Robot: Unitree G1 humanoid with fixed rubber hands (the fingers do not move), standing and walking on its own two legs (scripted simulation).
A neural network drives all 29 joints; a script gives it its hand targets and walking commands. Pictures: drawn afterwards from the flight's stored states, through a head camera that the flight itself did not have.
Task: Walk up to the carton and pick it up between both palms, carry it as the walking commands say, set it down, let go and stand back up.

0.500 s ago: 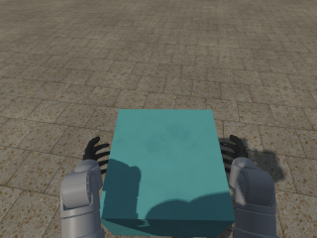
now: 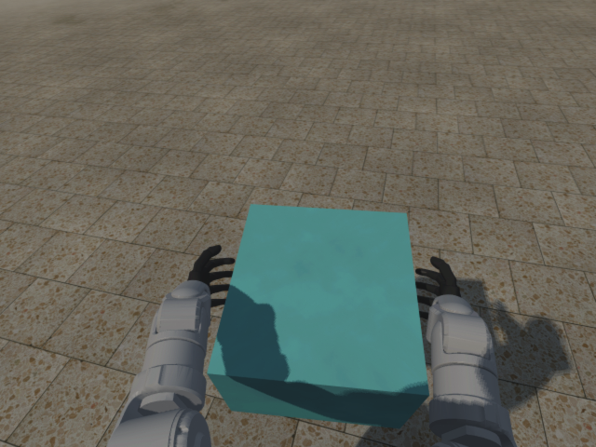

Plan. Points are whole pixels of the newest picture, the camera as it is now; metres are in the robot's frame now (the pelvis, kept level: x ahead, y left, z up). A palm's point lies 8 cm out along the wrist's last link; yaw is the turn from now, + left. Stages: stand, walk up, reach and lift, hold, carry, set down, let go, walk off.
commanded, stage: set down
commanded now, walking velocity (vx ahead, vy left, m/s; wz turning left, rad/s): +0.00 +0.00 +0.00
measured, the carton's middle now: (320, 309) +0.34 -0.07 -0.04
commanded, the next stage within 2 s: none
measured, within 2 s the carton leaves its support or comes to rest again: neither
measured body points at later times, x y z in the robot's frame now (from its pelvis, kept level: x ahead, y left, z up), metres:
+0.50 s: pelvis +0.01 +0.03 -0.01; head +0.09 +0.01 +0.43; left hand +0.37 +0.13 -0.06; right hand +0.29 -0.23 -0.06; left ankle -0.01 +0.12 -0.74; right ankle +0.07 -0.11 -0.74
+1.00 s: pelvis -0.03 +0.02 -0.08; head +0.15 -0.01 +0.34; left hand +0.40 +0.12 -0.14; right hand +0.32 -0.24 -0.15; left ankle -0.01 +0.12 -0.74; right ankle +0.07 -0.11 -0.74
